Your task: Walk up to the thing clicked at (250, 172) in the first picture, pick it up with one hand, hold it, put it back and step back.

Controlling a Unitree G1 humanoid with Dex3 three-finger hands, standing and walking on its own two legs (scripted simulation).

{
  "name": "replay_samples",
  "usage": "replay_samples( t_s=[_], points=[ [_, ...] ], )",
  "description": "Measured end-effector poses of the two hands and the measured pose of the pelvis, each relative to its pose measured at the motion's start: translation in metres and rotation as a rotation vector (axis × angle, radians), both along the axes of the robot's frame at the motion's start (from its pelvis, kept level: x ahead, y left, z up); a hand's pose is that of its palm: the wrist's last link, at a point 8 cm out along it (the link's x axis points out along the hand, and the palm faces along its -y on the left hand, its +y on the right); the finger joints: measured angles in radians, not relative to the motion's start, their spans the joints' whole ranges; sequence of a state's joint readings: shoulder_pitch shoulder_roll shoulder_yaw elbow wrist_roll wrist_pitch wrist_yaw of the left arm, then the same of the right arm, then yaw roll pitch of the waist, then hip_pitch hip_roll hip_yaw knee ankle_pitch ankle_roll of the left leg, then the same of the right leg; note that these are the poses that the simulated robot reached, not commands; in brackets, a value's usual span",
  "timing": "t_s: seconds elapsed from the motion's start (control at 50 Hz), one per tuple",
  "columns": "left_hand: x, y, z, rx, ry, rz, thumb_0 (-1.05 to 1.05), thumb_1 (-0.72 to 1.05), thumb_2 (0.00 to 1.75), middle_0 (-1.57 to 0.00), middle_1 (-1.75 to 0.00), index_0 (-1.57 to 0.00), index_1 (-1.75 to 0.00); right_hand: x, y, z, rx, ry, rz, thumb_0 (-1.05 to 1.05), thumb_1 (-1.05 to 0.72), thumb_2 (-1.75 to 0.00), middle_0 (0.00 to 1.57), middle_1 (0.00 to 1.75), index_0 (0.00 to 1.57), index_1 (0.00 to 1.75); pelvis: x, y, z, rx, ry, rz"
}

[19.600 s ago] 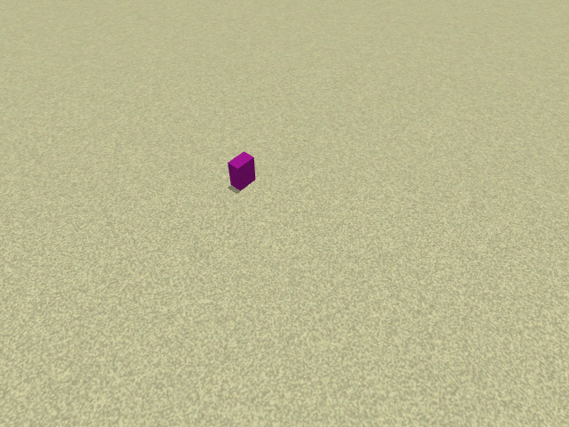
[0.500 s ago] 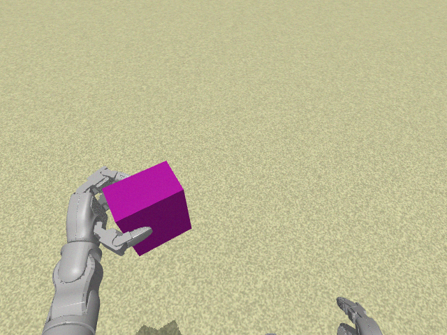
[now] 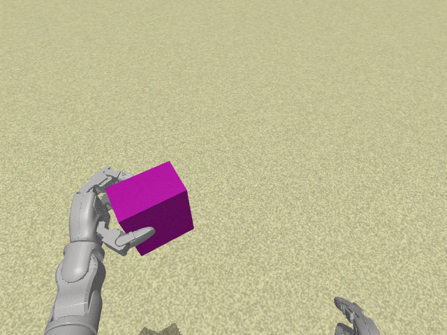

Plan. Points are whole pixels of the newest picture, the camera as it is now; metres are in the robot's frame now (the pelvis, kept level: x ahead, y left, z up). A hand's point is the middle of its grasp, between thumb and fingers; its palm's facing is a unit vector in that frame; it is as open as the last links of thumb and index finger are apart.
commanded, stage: hold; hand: left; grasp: from the side
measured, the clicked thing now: (154, 211) +0.33 +0.14 +0.04
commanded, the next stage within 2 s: crouch in 1.54 s
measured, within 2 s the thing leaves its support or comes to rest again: neither
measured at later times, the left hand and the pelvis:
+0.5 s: hand (127, 208) +0.32 +0.18 +0.06, palm faces +0.10 -0.99 +0.01, open 10.6 cm; pelvis +0.00 +0.00 +0.00, yaw +0 degrees
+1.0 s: hand (132, 209) +0.32 +0.17 +0.06, palm faces +0.09 -1.00 +0.01, open 10.6 cm; pelvis +0.00 -0.01 +0.00, yaw +0 degrees
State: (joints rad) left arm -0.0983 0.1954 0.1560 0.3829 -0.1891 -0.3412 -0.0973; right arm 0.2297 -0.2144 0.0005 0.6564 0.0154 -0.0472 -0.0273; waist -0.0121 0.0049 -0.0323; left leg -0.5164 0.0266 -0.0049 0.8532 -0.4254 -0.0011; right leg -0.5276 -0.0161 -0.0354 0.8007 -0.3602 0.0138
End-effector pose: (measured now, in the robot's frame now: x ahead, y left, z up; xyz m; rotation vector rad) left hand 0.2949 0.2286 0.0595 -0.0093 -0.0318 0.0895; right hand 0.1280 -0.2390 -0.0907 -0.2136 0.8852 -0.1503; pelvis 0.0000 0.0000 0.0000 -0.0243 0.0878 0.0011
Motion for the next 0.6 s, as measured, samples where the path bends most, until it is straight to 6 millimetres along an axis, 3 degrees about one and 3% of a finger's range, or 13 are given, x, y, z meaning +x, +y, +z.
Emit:
replay_samples(
  t_s=[0.6],
  points=[
    [0.0046, -0.0019, -0.0035, 0.003, 0.011, 0.002, -0.01, -0.58, 1.04, -0.77, -1.14, -0.78, -1.12, 0.0055, -0.0059, 0.001, -0.007, 0.002, 0.004, 0.01, -0.91, -0.9, 0.2, 0.3, 0.2, 0.3, 0.0041, -0.0033, 0.0004, 0.001, 0.009, 0.004]
  ],
)
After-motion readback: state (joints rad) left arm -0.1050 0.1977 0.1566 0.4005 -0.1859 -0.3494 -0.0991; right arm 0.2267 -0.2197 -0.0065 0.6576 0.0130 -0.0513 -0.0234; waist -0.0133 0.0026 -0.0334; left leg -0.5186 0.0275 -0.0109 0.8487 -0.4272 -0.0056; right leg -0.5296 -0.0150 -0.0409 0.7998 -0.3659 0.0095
